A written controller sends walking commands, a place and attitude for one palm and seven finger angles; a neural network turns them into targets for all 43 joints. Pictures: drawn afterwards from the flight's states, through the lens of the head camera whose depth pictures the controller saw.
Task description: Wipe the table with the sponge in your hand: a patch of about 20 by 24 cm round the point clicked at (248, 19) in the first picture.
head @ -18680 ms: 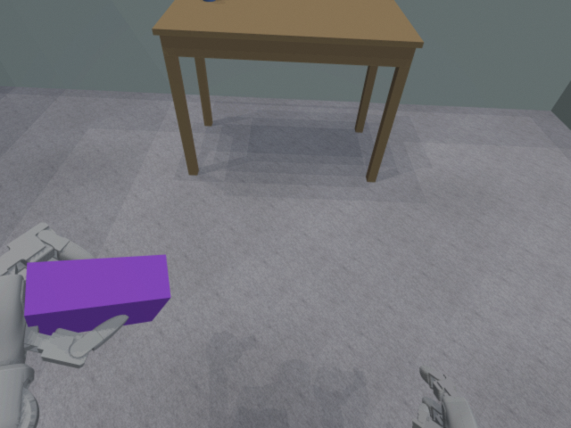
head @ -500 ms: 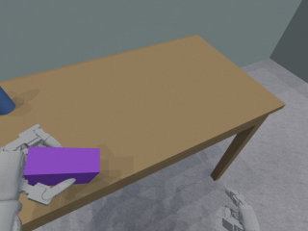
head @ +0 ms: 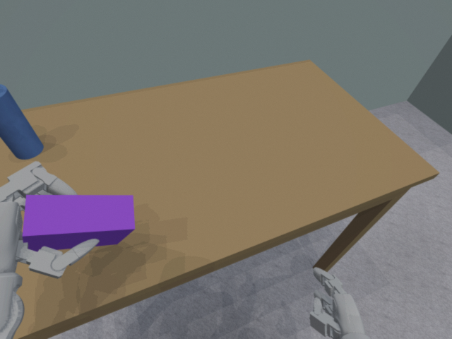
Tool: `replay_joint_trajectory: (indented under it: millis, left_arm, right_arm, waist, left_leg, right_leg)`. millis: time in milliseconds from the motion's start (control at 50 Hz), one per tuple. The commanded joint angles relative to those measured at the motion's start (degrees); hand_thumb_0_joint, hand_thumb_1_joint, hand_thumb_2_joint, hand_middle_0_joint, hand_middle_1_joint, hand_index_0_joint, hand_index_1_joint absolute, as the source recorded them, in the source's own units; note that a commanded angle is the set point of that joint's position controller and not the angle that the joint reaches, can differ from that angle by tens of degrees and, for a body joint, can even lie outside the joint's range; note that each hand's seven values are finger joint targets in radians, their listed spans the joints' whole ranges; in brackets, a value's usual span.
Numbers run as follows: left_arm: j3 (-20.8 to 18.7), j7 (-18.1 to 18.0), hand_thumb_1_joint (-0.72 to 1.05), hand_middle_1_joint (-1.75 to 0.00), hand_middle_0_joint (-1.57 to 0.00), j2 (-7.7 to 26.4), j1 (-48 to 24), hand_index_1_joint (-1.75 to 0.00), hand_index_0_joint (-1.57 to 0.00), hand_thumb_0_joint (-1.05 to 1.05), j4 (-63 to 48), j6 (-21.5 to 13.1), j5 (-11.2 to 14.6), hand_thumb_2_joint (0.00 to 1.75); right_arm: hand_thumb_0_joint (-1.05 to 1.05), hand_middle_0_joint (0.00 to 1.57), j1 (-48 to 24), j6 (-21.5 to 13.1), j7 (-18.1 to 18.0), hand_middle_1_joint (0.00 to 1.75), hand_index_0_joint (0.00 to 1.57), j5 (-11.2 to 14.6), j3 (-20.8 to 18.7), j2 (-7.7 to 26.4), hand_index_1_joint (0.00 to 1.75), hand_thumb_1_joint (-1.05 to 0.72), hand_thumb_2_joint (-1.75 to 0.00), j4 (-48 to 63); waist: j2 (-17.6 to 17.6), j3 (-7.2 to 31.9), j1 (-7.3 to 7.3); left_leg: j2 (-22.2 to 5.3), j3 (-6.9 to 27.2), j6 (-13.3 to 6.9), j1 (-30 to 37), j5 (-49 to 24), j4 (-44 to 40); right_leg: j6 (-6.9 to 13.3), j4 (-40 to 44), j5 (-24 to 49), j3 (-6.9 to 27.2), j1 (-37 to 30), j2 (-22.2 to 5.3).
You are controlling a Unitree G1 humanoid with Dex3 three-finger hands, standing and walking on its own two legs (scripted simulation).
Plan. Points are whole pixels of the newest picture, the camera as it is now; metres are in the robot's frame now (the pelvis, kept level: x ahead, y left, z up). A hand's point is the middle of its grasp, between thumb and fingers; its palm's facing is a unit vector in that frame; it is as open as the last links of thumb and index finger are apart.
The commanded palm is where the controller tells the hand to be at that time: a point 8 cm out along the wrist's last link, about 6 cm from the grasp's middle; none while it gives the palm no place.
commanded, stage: look again from close up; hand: left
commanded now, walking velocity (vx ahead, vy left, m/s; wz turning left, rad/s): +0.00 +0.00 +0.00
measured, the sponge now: (95, 223) +0.24 +0.21 +0.12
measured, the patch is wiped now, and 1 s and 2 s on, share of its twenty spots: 0.00 0.00 0.00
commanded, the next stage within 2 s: come to a stop and stand still in 0.30 s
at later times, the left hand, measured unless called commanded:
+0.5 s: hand (88, 232) +0.22 +0.20 +0.15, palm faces +0.36 -0.86 -0.38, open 9.3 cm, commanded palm +0.16 +0.24 +0.17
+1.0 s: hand (76, 234) +0.21 +0.22 +0.15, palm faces +0.31 -0.88 -0.36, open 9.3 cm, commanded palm +0.15 +0.27 +0.17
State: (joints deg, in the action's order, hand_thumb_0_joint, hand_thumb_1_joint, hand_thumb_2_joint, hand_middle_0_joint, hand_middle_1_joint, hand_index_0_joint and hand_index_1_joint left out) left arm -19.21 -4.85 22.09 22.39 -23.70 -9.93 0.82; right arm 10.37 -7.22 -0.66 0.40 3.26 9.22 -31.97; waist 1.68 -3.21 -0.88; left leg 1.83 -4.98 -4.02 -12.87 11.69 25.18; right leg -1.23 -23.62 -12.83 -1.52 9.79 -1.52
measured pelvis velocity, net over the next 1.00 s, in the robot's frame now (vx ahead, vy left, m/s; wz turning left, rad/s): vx -0.01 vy -0.01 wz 0.00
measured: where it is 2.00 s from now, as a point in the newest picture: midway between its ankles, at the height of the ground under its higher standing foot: outside the picture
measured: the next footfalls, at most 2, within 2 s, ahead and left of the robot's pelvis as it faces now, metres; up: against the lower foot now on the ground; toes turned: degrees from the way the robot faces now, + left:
none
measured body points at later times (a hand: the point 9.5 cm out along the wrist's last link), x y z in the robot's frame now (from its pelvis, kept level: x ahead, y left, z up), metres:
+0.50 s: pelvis +0.00 -0.04 +0.00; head +0.01 -0.04 +0.45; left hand +0.19 +0.25 +0.17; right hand +0.18 -0.27 -0.07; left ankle +0.02 +0.06 -0.74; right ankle +0.00 -0.14 -0.74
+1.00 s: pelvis -0.01 -0.01 +0.00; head +0.01 +0.00 +0.45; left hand +0.19 +0.26 +0.17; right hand +0.17 -0.24 -0.07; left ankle +0.02 +0.06 -0.74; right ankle +0.00 -0.14 -0.74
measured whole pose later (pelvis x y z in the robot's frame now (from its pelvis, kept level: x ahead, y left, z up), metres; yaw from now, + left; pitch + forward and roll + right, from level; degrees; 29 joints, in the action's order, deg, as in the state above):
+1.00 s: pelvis -0.01 -0.01 +0.00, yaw +0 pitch -1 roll -1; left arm -16.6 -4.8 19.2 25.4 -26.0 -12.3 2.0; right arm 12.3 -8.9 -0.1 0.8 0.6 12.2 -33.0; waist 0.7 -2.6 -0.5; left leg 1.2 -4.7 -3.6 -14.5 12.4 27.6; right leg -0.8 -26.7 -14.0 -1.8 11.6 -1.0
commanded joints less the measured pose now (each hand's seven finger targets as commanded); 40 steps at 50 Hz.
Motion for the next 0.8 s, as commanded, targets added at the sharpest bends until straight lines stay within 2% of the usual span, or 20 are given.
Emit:
replay_joint_trajectory:
  millis: [0,20,100,120,180,200,220,300,320,400,420,500,520,600,620,700,720,740,760,780]
  left_arm:
    - [-8.57,-1.82,0.1,-1.6,-1.2,11.25,-5.66,-1.6,-1.2,0.0,-19.5,-5.07,0.97,1.3]
    - [-6.28,-1.5,0.1,-1.6,-1.2,8.79,-4.08,-1.6,-1.2,0.0,-19.28,-5.32,1.33,1.3]
    - [-8.0,-2.22,0.1,-1.6,-1.2,10.6,-2.61,-1.6,-1.2,0.0,-20.12,-4.92,1.08,1.3]
    - [-6.25,-1.94,0.1,-1.6,-1.2,8.29,-1.32,-1.6,-1.2,0.0,-17.95,-5.0,1.61,1.3]
    - [-6.93,-1.9,0.1,-1.6,-1.2,9.01,-1.39,-1.6,-1.2,0.0,-16.07,-4.52,1.89,1.3]
    - [-7.9,-2.29,0.1,-1.6,-1.2,9.69,-1.22,-1.6,-1.2,0.0,-14.51,-4.01,1.69,1.3]
    - [-6.11,-1.89,0.1,-1.6,-1.2,7.53,-0.77,-1.6,-1.2,0.0,-12.32,-4.12,2.1,1.3]
    - [-6.95,-2.13,0.1,-1.6,-1.2,9.3,-3.19,-1.6,-1.2,0.0,-11.62,-3.43,1.96,1.3]
    - [-4.66,-1.76,0.1,-1.6,-1.2,6.99,-2.86,-1.6,-1.2,0.0,-10.15,-3.63,2.22,1.3]
    - [-6.56,-2.37,0.1,-1.6,-1.2,10.21,-5.18,-1.6,-1.2,0.0,-13.85,-3.32,1.81,1.3]
    - [-4.87,-2.13,0.1,-1.6,-1.2,8.25,-4.15,-1.6,-1.2,0.0,-13.2,-3.56,2.06,1.3]
    - [-7.5,-2.8,0.1,-1.6,-1.2,11.28,-3.56,-1.6,-1.2,0.0,-16.4,-3.19,2.1,1.3]
    - [-5.92,-2.58,0.1,-1.6,-1.2,9.06,-2.49,-1.6,-1.2,0.0,-15.1,-3.43,2.39,1.3]
    - [-8.65,-2.94,0.1,-1.6,-1.2,11.36,-0.88,-1.6,-1.2,0.0,-15.5,-3.08,2.53,1.3]
    - [-7.15,-2.6,0.1,-1.6,-1.2,9.33,-0.11,-1.6,-1.2,0.0,-14.28,-3.23,2.76,1.3]
    - [-7.62,-2.52,0.1,-1.6,-1.2,9.8,0.04,-1.6,-1.2,0.0,-13.8,-2.67,2.67,1.3]
    - [-38.84,-2.28,0.1,-1.6,-1.2,52.1,-55.78,-1.6,-1.2,0.0,-26.62,-8.52,-5.03,1.3]
    - [-16.22,-0.09,0.1,-1.6,-1.2,18.03,-22.22,-1.6,-1.2,0.0,7.59,-5.77,-0.32,1.3]
    - [-11.98,-0.36,0.1,-1.6,-1.2,12.95,-10.85,-1.6,-1.2,0.0,-0.44,-6.45,1.24,1.3]
    - [-7.28,-0.35,0.1,-1.6,-1.2,8.09,-6.79,-1.6,-1.2,0.0,-0.07,-6.09,2.22,1.3]
  right_arm:
    - [0.0,0.2,-5.16,-3.15,-1.04,0.3,0.2,0.31,-4.07,8.71,0.3,-0.9,-0.9,9.11]
    - [0.0,0.2,-4.4,-3.01,-0.94,0.3,0.2,-0.16,-3.89,8.73,0.3,-0.9,-0.9,9.14]
    - [0.0,0.2,-4.43,-3.4,-1.02,0.3,0.2,0.53,-4.44,8.97,0.3,-0.9,-0.9,8.73]
    - [0.0,0.2,-3.49,-2.99,-1.04,0.3,0.2,0.0,-4.26,9.28,0.3,-0.9,-0.9,8.44]
    - [0.0,0.2,-3.03,-2.6,-1.37,0.3,0.2,0.52,-4.87,9.51,0.3,-0.9,-0.9,8.39]
    - [0.0,0.2,-4.2,-2.44,-1.61,0.3,0.2,0.88,-4.68,9.44,0.3,-0.9,-0.9,8.06]
    - [0.0,0.2,-3.3,-1.97,-1.62,0.3,0.2,0.31,-4.48,9.76,0.3,-0.9,-0.9,7.78]
    - [0.0,0.2,-5.17,-1.87,-2.12,0.3,0.2,1.02,-4.6,9.48,0.3,-0.9,-0.9,8.17]
    - [0.0,0.2,-4.38,-1.61,-2.07,0.3,0.2,0.47,-4.32,9.61,0.3,-0.9,-0.9,7.98]
    - [0.0,0.2,-5.9,-2.17,-2.3,0.3,0.2,0.94,-4.6,9.59,0.3,-0.9,-0.9,8.34]
    - [0.0,0.2,-5.09,-1.98,-2.18,0.3,0.2,0.42,-4.36,9.68,0.3,-0.9,-0.9,8.3]
    - [0.0,0.2,-5.5,-2.44,-2.12,0.3,0.2,1.13,-5.0,9.92,0.3,-0.9,-0.9,8.36]
    - [0.0,0.2,-4.63,-2.2,-2.02,0.3,0.2,0.64,-4.77,9.95,0.3,-0.9,-0.9,8.21]
    - [0.0,0.2,-5.04,-2.25,-2.18,0.3,0.2,1.18,-4.98,9.88,0.3,-0.9,-0.9,8.16]
    - [0.0,0.2,-4.32,-1.99,-2.16,0.3,0.2,0.73,-4.77,9.95,0.3,-0.9,-0.9,8.05]
    - [0.0,0.2,-4.91,-1.97,-2.3,0.3,0.2,1.31,-4.9,9.75,0.3,-0.9,-0.9,8.12]
    - [0.0,0.2,2.32,-3.91,-2.14,0.3,0.2,-2.32,-6.47,11.6,0.3,-0.9,-0.9,7.09]
    - [0.0,0.2,-1.44,-3.49,-2.03,0.3,0.2,-0.68,-3.9,5.39,0.3,-0.9,-0.9,3.32]
    - [0.0,0.2,-1.74,-3.96,-1.85,0.3,0.2,-0.12,-5.99,8.8,0.3,-0.9,-0.9,7.57]
    - [0.0,0.2,-0.09,-4.42,-1.44,0.3,0.2,0.51,-6.36,10.11,0.3,-0.9,-0.9,6.9]
  waist:
    - [-9.59,11.63,-0.36]
    - [-9.19,12.08,-0.56]
    - [-9.57,13.59,-0.23]
    - [-7.26,13.05,-0.37]
    - [-6.08,11.64,0.06]
    - [-5.55,10.51,0.15]
    - [-4.15,9.75,-0.01]
    - [-3.94,6.75,0.19]
    - [-2.64,6.59,0.14]
    - [-4.15,7.04,0.08]
    - [-2.9,7.6,-0.15]
    - [-4.25,8.97,-0.06]
    - [-3.07,9.06,-0.12]
    - [-4.0,9.79,-0.09]
    - [-2.66,10.25,-0.16]
    - [-3.39,10.25,-0.05]
    - [5.37,0.4,-2.08]
    - [5.08,10.89,-0.34]
    - [0.28,7.61,-2.5]
    - [-4.03,10.82,-1.34]
  left_leg:
    - [-8.2,8.9,6.54,7.23,-15.25,-5.56]
    - [-8.42,8.77,5.71,7.3,-14.64,-5.29]
    - [-7.87,8.25,5.49,8.31,-17.35,-3.09]
    - [-7.86,8.31,4.67,7.18,-15.93,-2.92]
    - [-7.57,8.72,4.31,5.93,-13.59,-2.7]
    - [-7.4,8.62,4.39,6.09,-11.89,-3.28]
    - [-7.5,8.57,3.56,4.97,-9.49,-3.42]
    - [-6.81,8.43,3.03,3.48,-2.58,-4.13]
    - [-6.74,8.37,2.58,2.8,-0.93,-3.86]
    - [-6.19,8.17,2.48,3.65,-0.54,-3.43]
    - [-6.11,7.92,1.99,2.95,-0.28,-2.7]
    - [-5.52,7.89,2.3,4.07,-3.08,-0.41]
    - [-5.62,7.89,2.03,3.61,-3.5,-0.25]
    - [-6.32,8.52,2.23,4.67,-6.7,-1.28]
    - [-6.61,8.59,1.85,4.13,-7.67,-1.65]
    - [-7.31,8.77,2.01,5.64,-10.81,-2.66]
    - [-6.78,3.87,2.2,-4.89,-9.48,6.13]
    - [-1.76,5.58,2.8,2.04,-8.89,3.35]
    - [-4.06,5.52,3.27,2.67,-8.81,2.43]
    - [-3.95,6.18,2.96,3.99,-9.01,-0.5]
  right_leg:
    - [3.18,0.22,9.04,0.69,-1.76,-0.99]
    - [3.09,1.03,8.91,0.41,-1.89,-0.85]
    - [3.39,1.03,12.41,1.77,-2.62,-1.75]
    - [3.29,2.21,12.72,1.57,-2.62,-1.81]
    - [3.67,2.98,13.7,3.51,-2.25,-2.82]
    - [3.52,3.44,12.18,3.83,-0.8,-2.82]
    - [3.38,4.46,11.37,3.48,-0.42,-2.76]
    - [3.49,6.8,6.99,5.75,1.89,-3.48]
    - [3.4,7.72,5.19,5.24,2.18,-3.41]
    - [3.62,8.21,3.87,6.86,2.43,-3.89]
    - [3.5,8.7,3.32,6.41,1.74,-4.12]
    - [4.13,7.94,5.3,8.19,1.57,-5.75]
    - [4.09,7.85,5.32,7.44,1.41,-5.63]
    - [3.78,5.37,9.33,6.54,0.56,-4.91]
    - [3.42,5.04,10.4,5.39,-0.38,-4.29]
    - [3.01,3.9,12.56,4.91,-0.55,-3.77]
    - [-0.81,10.1,17.36,7.39,7.41,-5.25]
    - [5.34,3.96,16.93,9.38,3.31,-7.22]
    - [3.1,5.85,19.63,12.11,2.1,-6.32]
    - [3.63,3.39,15.6,9.84,-1.81,-5.75]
